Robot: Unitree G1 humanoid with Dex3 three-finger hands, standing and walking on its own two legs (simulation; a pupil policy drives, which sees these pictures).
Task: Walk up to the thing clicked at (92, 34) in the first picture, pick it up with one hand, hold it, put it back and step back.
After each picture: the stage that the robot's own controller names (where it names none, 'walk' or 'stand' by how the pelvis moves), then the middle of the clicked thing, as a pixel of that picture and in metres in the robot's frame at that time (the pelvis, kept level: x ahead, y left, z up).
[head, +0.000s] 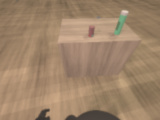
stand; (91, 31) +0.93 +0.03 +0.03
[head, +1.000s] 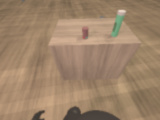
walk; (85, 33) +0.84 +0.12 +0.05
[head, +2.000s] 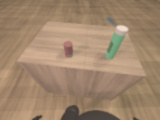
walk; (68, 49) +0.50 +0.22 +0.06
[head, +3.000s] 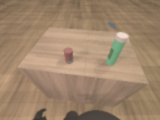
stand; (68, 55) +0.47 +0.20 +0.05
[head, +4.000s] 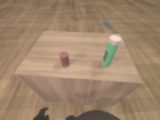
stand; (64, 59) +0.46 +0.21 +0.03
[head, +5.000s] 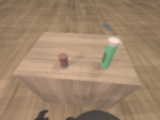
stand; (63, 61) +0.45 +0.22 +0.03
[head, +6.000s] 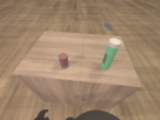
stand; (64, 61) +0.44 +0.22 +0.03
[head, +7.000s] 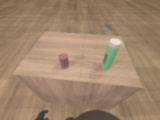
stand; (64, 61) +0.44 +0.22 +0.03
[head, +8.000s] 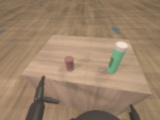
rise first; (69, 63) +0.43 +0.20 +0.03
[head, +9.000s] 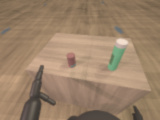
go down; (71, 60) +0.47 +0.20 +0.03
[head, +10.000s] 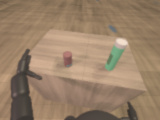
go down; (68, 59) +0.46 +0.19 +0.04
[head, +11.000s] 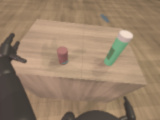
go down; (63, 56) +0.44 +0.18 +0.07
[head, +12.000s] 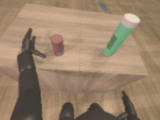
close in; (58, 45) +0.47 +0.19 +0.11
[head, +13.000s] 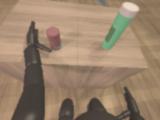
close in; (54, 39) +0.49 +0.19 +0.12
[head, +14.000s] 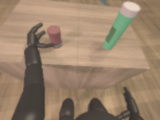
lift; (55, 37) +0.51 +0.19 +0.12
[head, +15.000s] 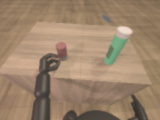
go down; (62, 51) +0.47 +0.19 +0.10
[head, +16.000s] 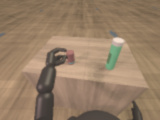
close; (70, 57) +0.51 +0.19 +0.06
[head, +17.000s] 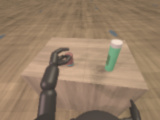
close; (69, 59) +0.50 +0.20 +0.05
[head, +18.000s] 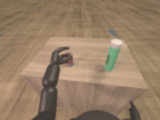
close; (69, 59) +0.50 +0.20 +0.05
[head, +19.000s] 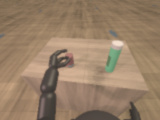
close; (69, 60) +0.49 +0.20 +0.04
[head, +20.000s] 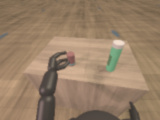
close; (71, 59) +0.50 +0.19 +0.04
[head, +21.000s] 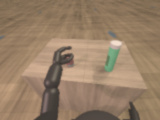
stand; (69, 60) +0.50 +0.20 +0.04
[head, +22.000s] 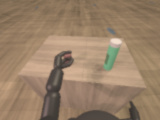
stand; (68, 58) +0.50 +0.20 +0.04
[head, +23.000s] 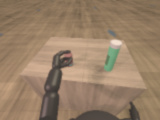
stand; (69, 59) +0.50 +0.20 +0.04
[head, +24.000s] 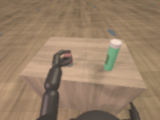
stand; (68, 59) +0.50 +0.20 +0.04
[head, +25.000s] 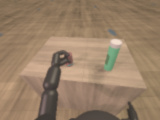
crouch; (68, 59) +0.50 +0.20 +0.04
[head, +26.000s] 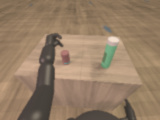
lower; (65, 57) +0.51 +0.20 +0.04
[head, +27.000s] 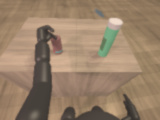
lower; (57, 45) +0.53 +0.20 +0.10
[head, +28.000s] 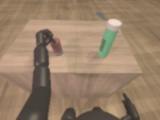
lower; (56, 47) +0.51 +0.21 +0.10
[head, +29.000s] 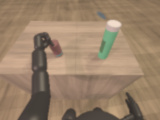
lower; (56, 48) +0.50 +0.21 +0.10
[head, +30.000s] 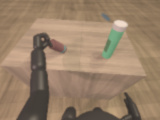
lower; (58, 46) +0.50 +0.22 +0.10
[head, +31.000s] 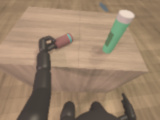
lower; (63, 40) +0.54 +0.17 +0.09
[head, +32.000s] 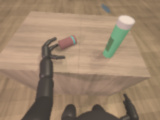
open; (67, 42) +0.54 +0.15 +0.08
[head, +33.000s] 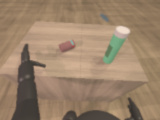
sink last; (67, 46) +0.56 +0.18 +0.06
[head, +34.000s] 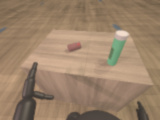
stand; (74, 46) +0.63 +0.20 +0.06
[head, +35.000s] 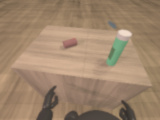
stand; (70, 43) +0.63 +0.21 +0.06
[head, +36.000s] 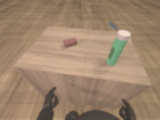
stand; (70, 42) +0.66 +0.21 +0.06
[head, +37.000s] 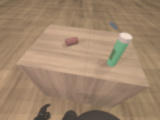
stand; (71, 41) +0.67 +0.21 +0.04
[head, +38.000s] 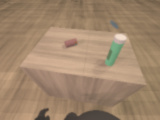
walk; (71, 42) +0.69 +0.21 +0.01
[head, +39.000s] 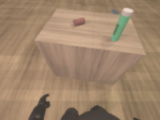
walk; (79, 21) +0.92 +0.17 +0.03
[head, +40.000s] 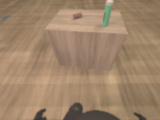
stand; (77, 15) +1.22 +0.28 +0.03
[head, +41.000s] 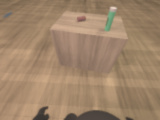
stand; (81, 18) +1.27 +0.21 +0.01
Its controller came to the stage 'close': yes
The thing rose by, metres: 0.01
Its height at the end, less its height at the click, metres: -0.02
